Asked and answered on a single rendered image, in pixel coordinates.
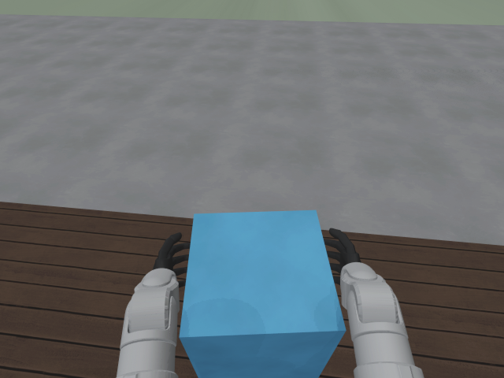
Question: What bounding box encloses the right robot forearm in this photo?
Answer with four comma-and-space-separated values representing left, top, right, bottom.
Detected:
340, 262, 424, 378

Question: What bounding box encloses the right robot hand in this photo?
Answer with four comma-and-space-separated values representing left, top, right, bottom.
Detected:
324, 228, 361, 285

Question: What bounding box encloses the left robot hand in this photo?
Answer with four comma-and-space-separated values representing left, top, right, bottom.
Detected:
153, 232, 191, 288

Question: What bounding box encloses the carton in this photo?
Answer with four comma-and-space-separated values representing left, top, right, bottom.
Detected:
179, 210, 346, 378

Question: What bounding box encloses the left robot forearm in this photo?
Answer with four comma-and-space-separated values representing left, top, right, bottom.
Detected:
117, 268, 180, 378

